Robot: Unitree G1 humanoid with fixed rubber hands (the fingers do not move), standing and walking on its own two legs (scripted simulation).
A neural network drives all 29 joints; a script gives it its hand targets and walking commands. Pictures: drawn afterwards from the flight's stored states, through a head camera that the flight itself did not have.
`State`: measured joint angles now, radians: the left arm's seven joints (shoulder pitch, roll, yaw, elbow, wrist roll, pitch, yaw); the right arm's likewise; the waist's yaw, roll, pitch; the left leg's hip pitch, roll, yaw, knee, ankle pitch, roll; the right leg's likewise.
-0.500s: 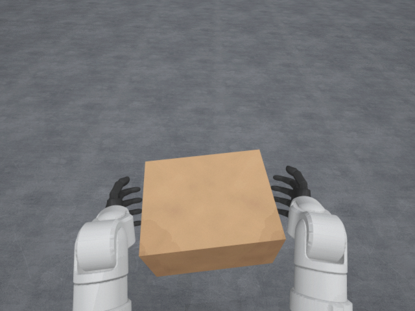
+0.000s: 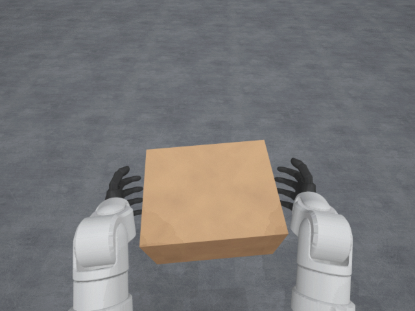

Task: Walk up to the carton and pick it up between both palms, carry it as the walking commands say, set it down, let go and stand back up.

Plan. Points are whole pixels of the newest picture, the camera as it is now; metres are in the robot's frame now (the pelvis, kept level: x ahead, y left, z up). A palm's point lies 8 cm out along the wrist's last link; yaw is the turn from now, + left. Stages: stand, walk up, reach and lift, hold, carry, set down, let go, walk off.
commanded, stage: carry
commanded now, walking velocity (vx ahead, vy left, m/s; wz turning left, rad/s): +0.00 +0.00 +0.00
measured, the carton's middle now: (210, 202) +0.34 +0.00 +0.01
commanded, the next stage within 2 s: none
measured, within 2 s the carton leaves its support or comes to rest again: neither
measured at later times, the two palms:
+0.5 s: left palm (132, 110) +0.55 +0.19 +0.08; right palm (261, 108) +0.56 -0.13 +0.09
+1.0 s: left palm (142, 79) +0.69 +0.19 +0.08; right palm (256, 75) +0.69 -0.13 +0.10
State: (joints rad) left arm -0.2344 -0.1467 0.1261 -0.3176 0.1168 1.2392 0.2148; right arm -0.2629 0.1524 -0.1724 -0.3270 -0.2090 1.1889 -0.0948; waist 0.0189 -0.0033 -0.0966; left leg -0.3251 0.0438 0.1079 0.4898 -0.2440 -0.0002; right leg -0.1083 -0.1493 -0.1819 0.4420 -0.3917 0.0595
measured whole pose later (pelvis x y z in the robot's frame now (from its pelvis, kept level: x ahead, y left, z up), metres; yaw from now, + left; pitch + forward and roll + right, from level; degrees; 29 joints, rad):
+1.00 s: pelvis +0.41 +0.04 +0.00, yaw -4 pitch +5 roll -2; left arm -0.22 -0.14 0.13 -0.29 0.11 1.24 0.23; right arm -0.28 0.16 -0.18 -0.26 -0.21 1.19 -0.09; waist 0.01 0.00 -0.11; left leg -0.23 0.10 0.12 0.82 -0.33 -0.02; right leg -0.31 0.01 -0.24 0.53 -0.20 -0.05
